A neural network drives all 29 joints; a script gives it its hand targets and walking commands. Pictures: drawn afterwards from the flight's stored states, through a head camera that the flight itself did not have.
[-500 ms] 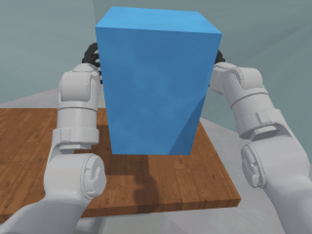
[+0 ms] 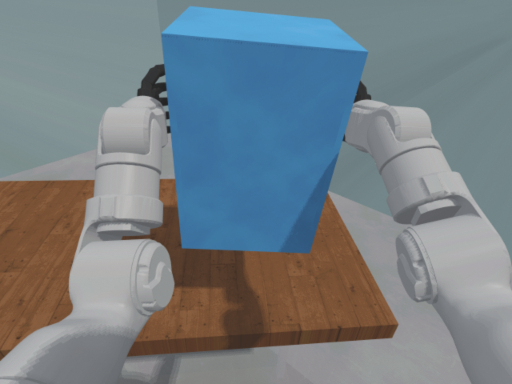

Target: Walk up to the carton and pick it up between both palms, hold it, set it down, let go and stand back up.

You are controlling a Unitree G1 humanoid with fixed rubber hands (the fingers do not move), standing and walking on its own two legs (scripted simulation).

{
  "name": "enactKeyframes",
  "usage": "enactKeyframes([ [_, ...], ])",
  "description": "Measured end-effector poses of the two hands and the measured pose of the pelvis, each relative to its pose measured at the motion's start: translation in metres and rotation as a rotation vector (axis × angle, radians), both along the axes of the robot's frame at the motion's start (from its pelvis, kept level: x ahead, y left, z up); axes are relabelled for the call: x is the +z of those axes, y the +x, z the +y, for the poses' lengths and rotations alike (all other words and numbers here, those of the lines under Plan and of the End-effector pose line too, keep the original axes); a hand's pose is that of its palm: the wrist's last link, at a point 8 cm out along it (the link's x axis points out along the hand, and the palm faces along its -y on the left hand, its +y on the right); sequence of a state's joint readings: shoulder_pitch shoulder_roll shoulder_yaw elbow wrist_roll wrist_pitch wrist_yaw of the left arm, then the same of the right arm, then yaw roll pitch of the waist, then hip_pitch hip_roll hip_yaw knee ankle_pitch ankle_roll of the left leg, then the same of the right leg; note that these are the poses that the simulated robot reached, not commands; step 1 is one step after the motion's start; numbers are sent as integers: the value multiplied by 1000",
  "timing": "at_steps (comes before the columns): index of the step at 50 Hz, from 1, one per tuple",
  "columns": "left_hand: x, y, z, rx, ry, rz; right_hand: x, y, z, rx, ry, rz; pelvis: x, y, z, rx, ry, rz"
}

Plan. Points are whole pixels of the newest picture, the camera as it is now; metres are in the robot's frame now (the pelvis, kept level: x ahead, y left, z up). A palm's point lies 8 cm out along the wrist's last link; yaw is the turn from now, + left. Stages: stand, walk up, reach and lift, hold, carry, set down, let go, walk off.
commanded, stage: hold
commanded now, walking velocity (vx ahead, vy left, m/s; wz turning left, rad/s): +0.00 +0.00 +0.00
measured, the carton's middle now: (253, 137) +0.37 +0.02 +0.30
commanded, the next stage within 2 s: none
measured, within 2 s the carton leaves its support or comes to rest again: neither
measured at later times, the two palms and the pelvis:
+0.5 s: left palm (147, 118) +0.37 +0.17 +0.32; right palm (351, 118) +0.37 -0.13 +0.33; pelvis +0.00 +0.00 +0.00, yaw +0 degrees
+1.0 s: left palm (151, 115) +0.37 +0.16 +0.33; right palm (354, 119) +0.37 -0.13 +0.33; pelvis +0.00 +0.00 +0.00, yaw +0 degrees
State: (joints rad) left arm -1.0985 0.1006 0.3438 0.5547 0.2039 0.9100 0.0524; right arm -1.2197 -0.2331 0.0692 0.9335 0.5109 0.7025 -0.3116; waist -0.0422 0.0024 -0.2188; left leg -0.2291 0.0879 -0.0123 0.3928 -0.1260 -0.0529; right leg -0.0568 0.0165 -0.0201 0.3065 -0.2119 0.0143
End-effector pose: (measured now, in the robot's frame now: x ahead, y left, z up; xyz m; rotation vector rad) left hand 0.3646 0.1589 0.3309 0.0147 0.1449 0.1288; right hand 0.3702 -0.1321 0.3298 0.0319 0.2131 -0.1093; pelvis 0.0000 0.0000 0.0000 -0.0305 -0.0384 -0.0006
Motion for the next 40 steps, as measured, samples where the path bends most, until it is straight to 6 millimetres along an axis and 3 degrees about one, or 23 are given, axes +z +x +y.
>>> enactKeyframes([
  [40,-6,3,5,-3,-10,-5,-2,2,5,-5,-2,0,0,2,4,-3,-4,5],
])
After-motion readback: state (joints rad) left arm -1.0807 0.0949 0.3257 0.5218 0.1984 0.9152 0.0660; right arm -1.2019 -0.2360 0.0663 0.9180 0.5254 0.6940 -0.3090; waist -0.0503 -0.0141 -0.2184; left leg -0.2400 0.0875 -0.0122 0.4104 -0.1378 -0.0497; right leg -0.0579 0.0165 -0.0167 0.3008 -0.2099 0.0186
